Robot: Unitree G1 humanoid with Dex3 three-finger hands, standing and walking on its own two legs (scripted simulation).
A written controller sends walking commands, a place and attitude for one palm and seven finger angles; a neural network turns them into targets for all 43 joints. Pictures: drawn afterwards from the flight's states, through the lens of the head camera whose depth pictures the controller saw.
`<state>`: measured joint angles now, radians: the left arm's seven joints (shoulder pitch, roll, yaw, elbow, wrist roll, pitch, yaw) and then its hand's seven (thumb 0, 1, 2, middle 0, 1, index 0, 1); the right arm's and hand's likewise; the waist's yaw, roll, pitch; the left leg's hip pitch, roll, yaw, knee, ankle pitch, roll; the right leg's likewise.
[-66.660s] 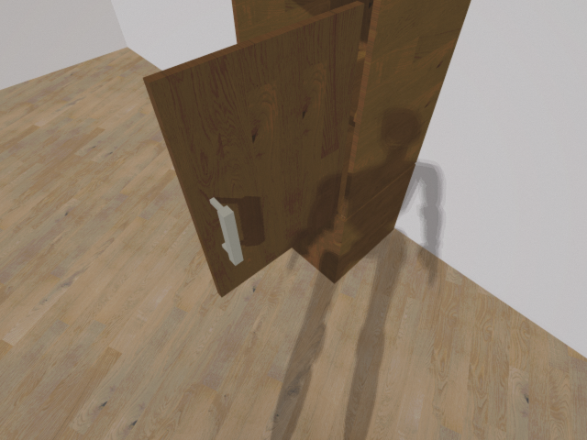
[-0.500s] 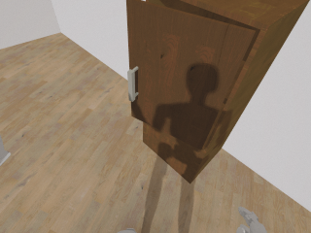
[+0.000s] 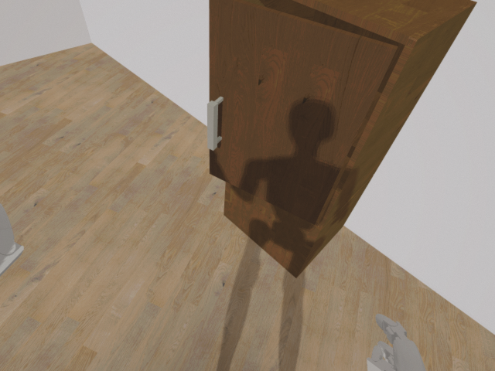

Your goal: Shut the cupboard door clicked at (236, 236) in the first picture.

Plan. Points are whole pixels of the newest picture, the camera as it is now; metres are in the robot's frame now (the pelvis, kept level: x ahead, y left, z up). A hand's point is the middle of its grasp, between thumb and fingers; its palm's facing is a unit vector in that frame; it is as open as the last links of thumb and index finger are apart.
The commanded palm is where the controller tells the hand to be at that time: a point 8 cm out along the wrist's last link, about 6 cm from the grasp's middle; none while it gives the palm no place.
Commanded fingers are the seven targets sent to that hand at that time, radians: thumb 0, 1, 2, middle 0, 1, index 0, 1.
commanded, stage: step back with the hand held close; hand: left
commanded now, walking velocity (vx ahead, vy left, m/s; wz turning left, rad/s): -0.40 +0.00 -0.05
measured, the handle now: (216, 123) +0.78 +0.13 -0.08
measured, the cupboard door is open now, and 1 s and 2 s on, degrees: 15 15 15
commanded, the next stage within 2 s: stop stepping back and stand still in 0.14 s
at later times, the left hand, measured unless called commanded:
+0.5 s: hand out of the picture +0.10 +0.25 +0.17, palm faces +0.41 -0.81 -0.42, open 7.4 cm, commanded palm +0.06 +0.28 +0.18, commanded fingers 0.00 0.90 0.90 -0.20 -0.30 -0.20 -0.30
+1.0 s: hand out of the picture +0.07 +0.26 +0.15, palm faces +0.45 -0.81 -0.38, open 7.4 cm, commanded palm +0.02 +0.29 +0.18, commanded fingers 0.00 0.90 0.90 -0.20 -0.30 -0.20 -0.30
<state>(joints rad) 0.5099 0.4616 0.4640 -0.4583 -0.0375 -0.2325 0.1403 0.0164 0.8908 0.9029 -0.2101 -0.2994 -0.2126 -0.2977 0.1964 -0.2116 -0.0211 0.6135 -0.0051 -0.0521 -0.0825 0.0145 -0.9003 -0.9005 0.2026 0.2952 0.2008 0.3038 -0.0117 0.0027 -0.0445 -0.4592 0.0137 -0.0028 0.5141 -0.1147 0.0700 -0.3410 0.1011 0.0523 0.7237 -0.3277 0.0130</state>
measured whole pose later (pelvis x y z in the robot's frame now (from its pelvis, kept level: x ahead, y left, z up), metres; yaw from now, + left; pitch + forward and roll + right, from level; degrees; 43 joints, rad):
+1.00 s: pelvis -0.14 +0.00 +0.00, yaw -4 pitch +0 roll -1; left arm 0.50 0.35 0.38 -0.37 -0.05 -0.15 0.17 0.02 0.89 0.90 -0.21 -0.30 -0.21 -0.30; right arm 0.26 -0.19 0.03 0.67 0.00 -0.08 -0.09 0.02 -0.90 -0.90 0.20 0.30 0.20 0.30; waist 0.02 0.02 -0.07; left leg -0.36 0.00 0.02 0.49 -0.13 0.02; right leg -0.08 0.01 -0.04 0.46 -0.37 -0.01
